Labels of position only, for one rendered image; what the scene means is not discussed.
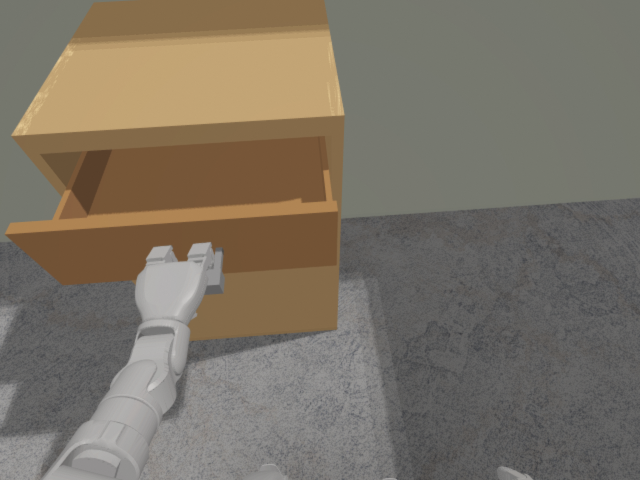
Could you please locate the robot left shin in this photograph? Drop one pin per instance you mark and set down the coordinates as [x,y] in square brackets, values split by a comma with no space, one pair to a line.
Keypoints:
[269,467]

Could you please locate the cabinet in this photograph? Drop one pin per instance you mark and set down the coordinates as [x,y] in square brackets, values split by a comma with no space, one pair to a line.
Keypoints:
[150,73]

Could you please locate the left robot hand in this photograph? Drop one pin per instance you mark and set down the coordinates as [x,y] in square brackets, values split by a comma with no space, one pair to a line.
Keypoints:
[170,289]

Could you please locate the left robot forearm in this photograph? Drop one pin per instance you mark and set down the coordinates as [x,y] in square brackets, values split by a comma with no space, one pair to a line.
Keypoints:
[115,441]

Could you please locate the drawer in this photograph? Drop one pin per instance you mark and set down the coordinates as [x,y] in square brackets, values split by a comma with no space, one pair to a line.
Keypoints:
[267,203]

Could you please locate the handle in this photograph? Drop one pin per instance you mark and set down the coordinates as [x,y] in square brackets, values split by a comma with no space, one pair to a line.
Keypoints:
[216,278]

